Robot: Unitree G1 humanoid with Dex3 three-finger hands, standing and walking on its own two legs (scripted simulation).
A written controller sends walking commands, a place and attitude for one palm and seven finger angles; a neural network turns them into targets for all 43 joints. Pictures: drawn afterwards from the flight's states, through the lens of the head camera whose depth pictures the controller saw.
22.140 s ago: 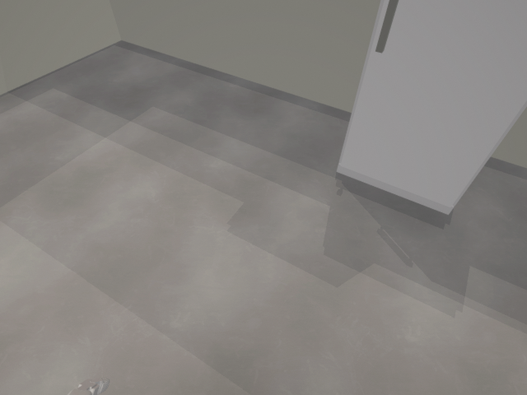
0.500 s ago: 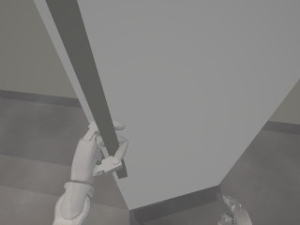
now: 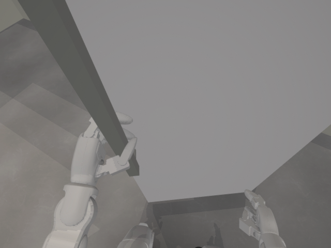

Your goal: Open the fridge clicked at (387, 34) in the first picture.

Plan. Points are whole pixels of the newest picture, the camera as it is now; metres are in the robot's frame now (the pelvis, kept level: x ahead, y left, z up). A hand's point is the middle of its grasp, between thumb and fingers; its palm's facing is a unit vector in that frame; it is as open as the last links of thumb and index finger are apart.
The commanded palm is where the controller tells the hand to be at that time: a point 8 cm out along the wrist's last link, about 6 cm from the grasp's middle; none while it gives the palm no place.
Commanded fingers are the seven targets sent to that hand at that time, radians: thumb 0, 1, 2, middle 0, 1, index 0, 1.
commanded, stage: walk backward, drawing the door open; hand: left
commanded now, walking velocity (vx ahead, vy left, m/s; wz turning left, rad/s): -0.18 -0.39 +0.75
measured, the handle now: (109, 111) +0.32 +0.11 +0.20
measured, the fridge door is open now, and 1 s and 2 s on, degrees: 36 68 70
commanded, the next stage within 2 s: stop walking and hold the door back in 1.02 s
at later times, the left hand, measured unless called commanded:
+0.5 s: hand (147, 214) +0.17 +0.04 +0.12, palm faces +0.48 -0.84 -0.25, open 6.8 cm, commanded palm +0.11 +0.07 +0.13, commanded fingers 0.00 0.90 0.90 -0.45 -1.40 -0.45 -1.40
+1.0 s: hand out of the picture +0.04 -0.07 +0.13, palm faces +0.76 -0.61 -0.21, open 6.6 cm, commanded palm -0.02 -0.06 +0.13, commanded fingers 0.00 0.90 0.90 -0.45 -1.40 -0.45 -1.40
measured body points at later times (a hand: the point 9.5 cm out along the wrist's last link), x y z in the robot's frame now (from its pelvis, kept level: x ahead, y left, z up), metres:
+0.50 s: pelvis -0.05 -0.21 -0.02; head +0.02 -0.20 +0.43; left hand +0.14 +0.08 +0.14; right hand +0.19 -0.34 -0.13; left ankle -0.07 +0.04 -0.73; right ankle +0.04 -0.35 -0.74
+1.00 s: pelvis -0.05 -0.38 +0.01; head -0.02 -0.34 +0.45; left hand -0.01 -0.04 +0.14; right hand +0.22 -0.42 -0.08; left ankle -0.10 -0.20 -0.74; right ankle +0.08 -0.49 -0.69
